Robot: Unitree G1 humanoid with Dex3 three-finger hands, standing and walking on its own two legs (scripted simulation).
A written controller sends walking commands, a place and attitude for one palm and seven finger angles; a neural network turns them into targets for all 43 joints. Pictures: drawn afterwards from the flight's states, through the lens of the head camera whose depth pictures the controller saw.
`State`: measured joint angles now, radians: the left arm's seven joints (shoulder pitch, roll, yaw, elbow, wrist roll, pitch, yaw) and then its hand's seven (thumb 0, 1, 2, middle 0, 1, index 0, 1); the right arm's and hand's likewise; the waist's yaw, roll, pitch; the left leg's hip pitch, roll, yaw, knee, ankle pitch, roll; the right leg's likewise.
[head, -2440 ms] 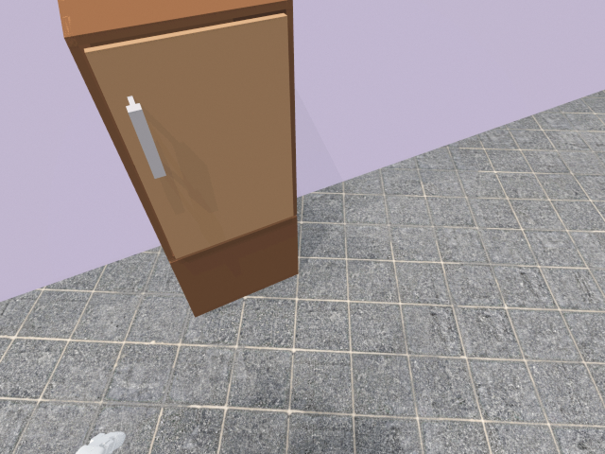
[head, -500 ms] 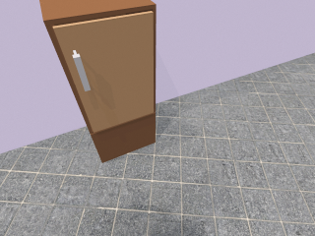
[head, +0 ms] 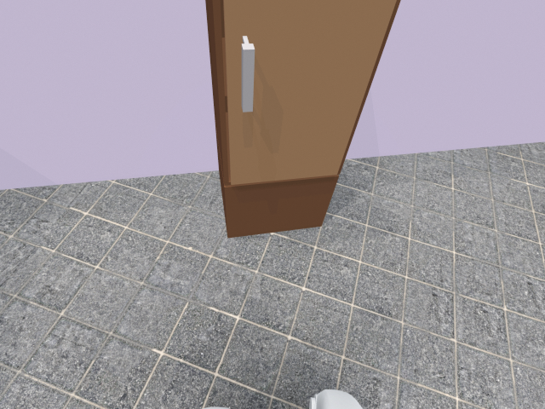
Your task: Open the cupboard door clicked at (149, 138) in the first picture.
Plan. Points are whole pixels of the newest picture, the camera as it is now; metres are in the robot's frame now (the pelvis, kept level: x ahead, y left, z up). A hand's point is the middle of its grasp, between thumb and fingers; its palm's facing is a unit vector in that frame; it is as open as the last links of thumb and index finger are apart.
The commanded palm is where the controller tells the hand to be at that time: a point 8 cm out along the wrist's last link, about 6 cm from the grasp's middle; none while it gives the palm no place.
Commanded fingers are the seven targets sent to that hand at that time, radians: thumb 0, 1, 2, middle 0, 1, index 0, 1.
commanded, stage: turn to face it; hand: left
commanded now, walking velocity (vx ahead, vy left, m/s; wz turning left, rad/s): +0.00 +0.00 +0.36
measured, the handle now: (246, 75) +0.80 +0.10 +0.03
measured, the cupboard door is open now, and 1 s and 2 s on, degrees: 0 0 0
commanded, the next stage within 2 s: take the last steps up to it in 0.36 s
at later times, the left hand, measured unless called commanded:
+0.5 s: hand out of the picture -0.02 +0.14 -0.15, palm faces +0.21 -0.94 -0.28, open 7.4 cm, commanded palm none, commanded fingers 0.00 0.90 0.90 -0.20 -0.30 -0.20 -0.30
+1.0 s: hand out of the picture -0.06 +0.12 -0.18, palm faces +0.21 -0.97 -0.09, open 7.4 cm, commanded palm none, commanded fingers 0.00 0.90 0.90 -0.20 -0.30 -0.20 -0.30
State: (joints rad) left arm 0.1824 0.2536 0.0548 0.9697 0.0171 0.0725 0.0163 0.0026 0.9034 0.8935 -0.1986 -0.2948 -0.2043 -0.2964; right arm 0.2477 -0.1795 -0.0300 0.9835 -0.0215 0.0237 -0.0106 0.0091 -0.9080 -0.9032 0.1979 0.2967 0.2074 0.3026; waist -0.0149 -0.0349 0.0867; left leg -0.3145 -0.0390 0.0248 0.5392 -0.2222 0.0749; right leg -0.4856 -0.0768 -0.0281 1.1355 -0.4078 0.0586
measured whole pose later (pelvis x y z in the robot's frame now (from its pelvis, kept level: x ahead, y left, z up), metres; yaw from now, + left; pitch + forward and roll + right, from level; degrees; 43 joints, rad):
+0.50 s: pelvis -0.03 -0.06 +0.01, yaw +10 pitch -1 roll +2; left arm 0.27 0.17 0.03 0.97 0.02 0.03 0.03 0.00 0.90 0.89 -0.20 -0.29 -0.21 -0.30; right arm 0.24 -0.23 -0.08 1.00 -0.02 0.07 0.00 0.01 -0.91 -0.90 0.20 0.30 0.20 0.30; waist 0.00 0.04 0.00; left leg -0.48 -0.08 -0.07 0.93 -0.35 -0.01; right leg -0.17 -0.02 -0.07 0.48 -0.29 -0.04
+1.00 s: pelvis +0.04 -0.03 +0.01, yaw +8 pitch -1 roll -1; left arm 0.43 0.17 0.06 1.16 0.04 0.04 -0.03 0.00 0.90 0.89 -0.20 -0.29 -0.20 -0.30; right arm 0.29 -0.13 -0.04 1.08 -0.03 -0.07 -0.06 0.00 -0.94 -0.90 0.20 0.30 0.21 0.30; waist 0.01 -0.06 0.00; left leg -0.08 0.09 0.15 0.44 -0.34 -0.02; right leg -0.45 -0.04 -0.06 1.09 -0.34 0.00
